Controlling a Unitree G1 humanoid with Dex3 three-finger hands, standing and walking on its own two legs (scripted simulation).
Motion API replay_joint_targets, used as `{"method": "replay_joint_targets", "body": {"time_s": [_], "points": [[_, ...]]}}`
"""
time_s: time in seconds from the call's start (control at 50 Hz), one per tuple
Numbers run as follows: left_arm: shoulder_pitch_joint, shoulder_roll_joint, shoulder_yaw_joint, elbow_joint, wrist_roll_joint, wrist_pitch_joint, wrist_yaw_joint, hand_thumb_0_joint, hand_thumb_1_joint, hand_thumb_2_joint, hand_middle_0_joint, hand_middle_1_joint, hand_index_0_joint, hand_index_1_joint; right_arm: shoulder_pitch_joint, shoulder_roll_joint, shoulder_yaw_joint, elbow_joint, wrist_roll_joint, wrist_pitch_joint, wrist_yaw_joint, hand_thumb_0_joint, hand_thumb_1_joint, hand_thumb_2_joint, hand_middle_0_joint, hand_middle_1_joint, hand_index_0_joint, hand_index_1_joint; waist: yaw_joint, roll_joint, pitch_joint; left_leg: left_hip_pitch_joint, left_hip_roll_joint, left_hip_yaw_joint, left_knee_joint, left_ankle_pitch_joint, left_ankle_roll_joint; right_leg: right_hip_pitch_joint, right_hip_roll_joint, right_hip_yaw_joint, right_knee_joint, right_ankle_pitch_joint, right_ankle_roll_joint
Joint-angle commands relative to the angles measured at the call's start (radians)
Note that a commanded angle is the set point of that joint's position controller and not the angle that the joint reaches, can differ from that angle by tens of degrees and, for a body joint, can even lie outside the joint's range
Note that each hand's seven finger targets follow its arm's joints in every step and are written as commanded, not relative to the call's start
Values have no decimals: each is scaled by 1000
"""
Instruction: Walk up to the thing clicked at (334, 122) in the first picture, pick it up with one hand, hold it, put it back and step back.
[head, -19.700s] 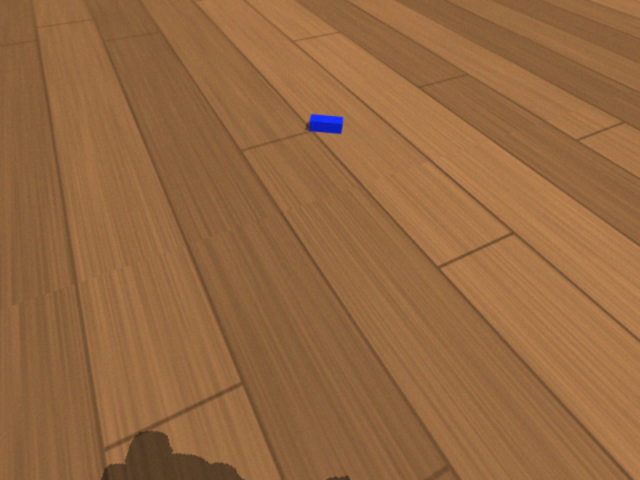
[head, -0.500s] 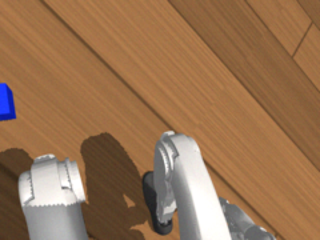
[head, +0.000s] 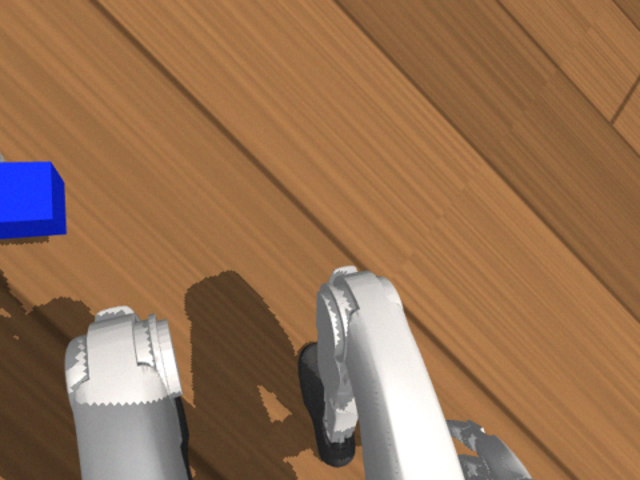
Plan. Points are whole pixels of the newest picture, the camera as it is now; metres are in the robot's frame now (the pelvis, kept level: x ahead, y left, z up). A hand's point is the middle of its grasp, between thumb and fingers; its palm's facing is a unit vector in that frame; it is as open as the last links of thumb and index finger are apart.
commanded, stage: lift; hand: left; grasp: from above
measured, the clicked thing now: out of the picture +0.46 +0.34 -0.18
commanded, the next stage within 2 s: hold in 1.70 s
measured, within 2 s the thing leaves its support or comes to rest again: neither
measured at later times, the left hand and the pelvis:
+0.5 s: hand out of the picture +0.40 +0.35 -0.04, palm faces -0.48 -0.10 -0.87, open 10.0 cm; pelvis +0.00 +0.00 +0.08, yaw +4 degrees
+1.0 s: hand out of the picture +0.33 +0.31 +0.18, palm faces -0.44 -0.13 -0.89, open 10.0 cm; pelvis +0.01 +0.01 +0.25, yaw +7 degrees
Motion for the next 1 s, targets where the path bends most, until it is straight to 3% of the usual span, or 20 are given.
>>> {"method": "replay_joint_targets", "body": {"time_s": [0.0, 0.02, 0.14, 0.24, 0.3, 0.38, 0.44, 0.5, 0.54, 0.56, 0.64, 0.68, 0.74, 0.78, 0.82, 0.86, 0.88, 0.92, 0.94, 0.98], "points": [[-336, 328, 67, -211, -47, 29, 40, 0, 761, 741, -1074, -653, -1098, -630, 174, -248, -106, -32, 6, 1, -28, 0, -900, -903, 200, 300, 200, 300, 24, 404, -747, 598, -9, 119, -299, 100, 23, 275, 26, -75, -250, 149, -99], [-339, 307, 46, -213, -55, 39, 29, 0, 743, 747, -1071, -645, -1089, -629, 183, -239, -108, -27, 10, -1, -29, 0, -901, -903, 200, 300, 200, 300, 18, 421, -743, 611, -6, 119, -318, 93, 24, 286, 26, -73, -255, 153, -96], [-279, 308, 59, -313, -91, 78, -39, 0, 777, 764, -1092, -647, -1113, -628, 185, -245, -152, -35, 40, 14, -40, 0, -899, -902, 200, 300, 200, 300, 65, 417, -804, 682, -7, 104, -401, 78, 23, 291, 18, -62, -276, 146, -98], [-256, 260, 42, -454, -149, 71, -87, 0, 798, 771, -1115, -618, -1132, -602, 195, -219, -173, -43, 58, 22, -51, 0, -896, -900, 200, 300, 200, 300, 64, 368, -845, 732, -12, 123, -420, 146, 30, 354, 10, -34, -337, 185, -97], [-188, 233, 49, -454, -180, 64, -112, 0, 804, 792, -1142, -593, -1146, -591, 199, -213, -184, -42, 64, 27, -59, 0, -896, -900, 200, 300, 200, 300, 66, 326, -796, 751, -10, 112, -455, 139, 31, 363, 2, -27, -371, 178, -91], [-149, 235, 53, -590, -202, 52, -136, 0, 827, 831, -1141, -629, -1149, -624, 187, -201, -196, -68, 75, 32, -69, 0, -894, -899, 200, 300, 200, 300, 92, 348, -875, 836, -4, 105, -524, 129, 30, 423, 2, -16, -413, 177, -89], [-75, 188, 44, -625, -227, 59, -153, 0, 809, 830, -1124, -630, -1131, -625, 177, -194, -202, -77, 83, 37, -77, 0, -893, -898, 200, 300, 200, 300, 94, 333, -831, 877, 0, 88, -587, 124, 29, 443, -2, -14, -454, 175, -84], [-28, 195, 55, -676, -244, 73, -159, 0, 779, 804, -1090, -626, -1102, -615, 162, -191, -208, -86, 92, 42, -92, 0, -891, -897, 200, 300, 200, 300, 107, 325, -835, 931, 1, 91, -635, 115, 31, 490, -2, -5, -509, 170, -81], [9, 158, 35, -709, -255, 80, -166, 0, 772, 792, -1075, -630, -1090, -616, 159, -181, -204, -91, 96, 43, -97, 0, -891, -897, 200, 300, 200, 300, 110, 307, -827, 959, 3, 98, -662, 133, 32, 539, 2, 0, -548, 183, -79], [9, 178, 51, -750, -258, 85, -164, 0, 761, 798, -1059, -627, -1075, -612, 154, -184, -209, -92, 101, 44, -103, 0, -888, -895, 200, 300, 200, 300, 118, 317, -862, 1001, 1, 90, -684, 152, 29, 559, -1, 0, -554, 195, -80], [64, 130, 24, -793, -271, 111, -166, 0, 748, 805, -1045, -622, -1058, -610, 133, -167, -204, -102, 112, 46, -122, 0, -884, -893, 200, 300, 200, 300, 118, 302, -808, 1073, 8, 86, -773, 145, 29, 635, 1, 3, -632, 194, -75], [79, 144, 39, -824, -276, 123, -157, 0, 731, 768, -1014, -632, -1040, -608, 127, -161, -203, -100, 117, 47, -132, 0, -884, -893, 200, 300, 200, 300, 130, 284, -828, 1115, 6, 99, -805, 160, 32, 703, 2, 11, -682, 204, -73], [148, 80, 9, -800, -289, 142, -163, 0, 714, 799, -1021, -609, -1032, -600, 110, -151, -197, -98, 125, 43, -143, 0, -882, -892, 200, 300, 200, 300, 131, 256, -769, 1173, 10, 91, -880, 159, 30, 761, 1, 14, -746, 205, -69], [135, 100, 21, -855, -283, 153, -157, 0, 721, 805, -1012, -640, -1031, -623, 103, -145, -198, -99, 132, 44, -154, 0, -881, -891, 200, 300, 200, 300, 143, 274, -789, 1227, 13, 102, -931, 151, 29, 837, 5, 21, -802, 203, -70], [200, 27, -23, -836, -292, 163, -161, 0, 721, 796, -1008, -649, -1031, -627, 87, -130, -193, -96, 135, 40, -163, 0, -882, -891, 200, 300, 200, 300, 136, 244, -716, 1231, 12, 115, -980, 131, 30, 888, 6, 26, -863, 195, -68], [284, 2, -25, -786, -293, 177, -161, 0, 714, 818, -1020, -637, -1032, -627, 82, -124, -189, -91, 144, 34, -174, 0, -882, -892, 200, 300, 200, 300, 144, 184, -657, 1252, 10, 118, -1032, 115, 29, 953, 9, 29, -925, 179, -68], [268, -20, -45, -827, -299, 177, -164, 0, 726, 802, -1015, -647, -1035, -628, 82, -123, -192, -87, 144, 30, -178, 0, -882, -891, 200, 300, 200, 300, 137, 199, -636, 1266, 13, 115, -1065, 103, 27, 972, 9, 31, -945, 175, -68], [262, -15, -43, -830, -294, 183, -161, 0, 733, 804, -1022, -655, -1043, -636, 76, -119, -190, -80, 148, 23, -187, 0, -883, -892, 200, 300, 200, 300, 147, 194, -627, 1321, 19, 105, -1116, 109, 23, 1018, 12, 33, -982, 184, -67], [260, -56, -82, -820, -292, 184, -162, 0, 753, 798, -1027, -657, -1051, -634, 76, -112, -188, -77, 148, 18, -191, 0, -883, -892, 200, 300, 200, 300, 135, 186, -593, 1334, 21, 106, -1142, 98, 22, 1033, 16, 34, -1012, 176, -68], [298, -61, -76, -778, -293, 184, -152, 0, 738, 784, -1029, -634, -1046, -619, 69, -108, -185, -70, 155, 5, -200, 0, -885, -893, 200, 300, 200, 300, 141, 150, -533, 1348, 18, 102, -1195, 70, 23, 1083, 17, 40, -1067, 156, -67]]}}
